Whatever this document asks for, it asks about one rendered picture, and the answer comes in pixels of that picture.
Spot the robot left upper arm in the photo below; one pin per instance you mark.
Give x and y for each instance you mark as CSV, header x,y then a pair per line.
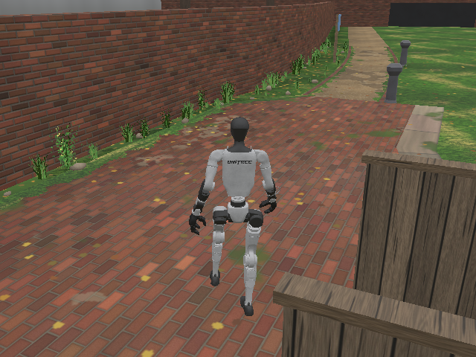
x,y
211,169

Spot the robot right forearm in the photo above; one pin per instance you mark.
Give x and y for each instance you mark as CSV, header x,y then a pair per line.
x,y
271,193

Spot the robot head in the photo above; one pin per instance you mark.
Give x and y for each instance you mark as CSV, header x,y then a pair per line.
x,y
239,129

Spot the robot left forearm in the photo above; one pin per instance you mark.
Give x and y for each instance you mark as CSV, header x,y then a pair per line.
x,y
200,201

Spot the right robot hand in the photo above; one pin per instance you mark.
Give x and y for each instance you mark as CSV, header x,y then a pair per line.
x,y
266,202

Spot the left robot shin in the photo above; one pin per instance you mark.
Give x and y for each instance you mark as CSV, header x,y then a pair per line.
x,y
216,254

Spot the robot right upper arm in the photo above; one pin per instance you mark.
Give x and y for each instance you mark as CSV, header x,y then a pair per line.
x,y
265,168

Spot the left robot hand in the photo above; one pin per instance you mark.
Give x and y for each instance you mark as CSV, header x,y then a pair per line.
x,y
194,225

